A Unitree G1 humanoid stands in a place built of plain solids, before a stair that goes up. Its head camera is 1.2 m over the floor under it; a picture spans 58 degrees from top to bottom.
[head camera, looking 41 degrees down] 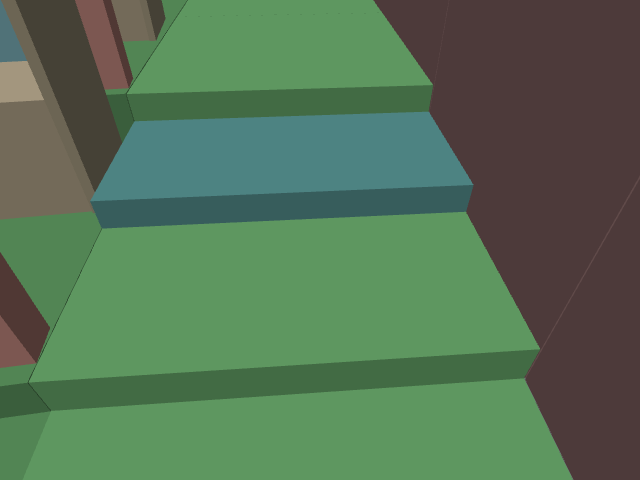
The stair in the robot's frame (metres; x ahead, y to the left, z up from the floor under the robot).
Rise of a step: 0.13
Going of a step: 0.64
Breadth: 1.42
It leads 4 degrees to the left of straight ahead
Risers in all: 3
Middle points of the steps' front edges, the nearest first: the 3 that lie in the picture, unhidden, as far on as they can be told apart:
0.68 0.08 0.15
1.32 0.12 0.29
1.96 0.17 0.42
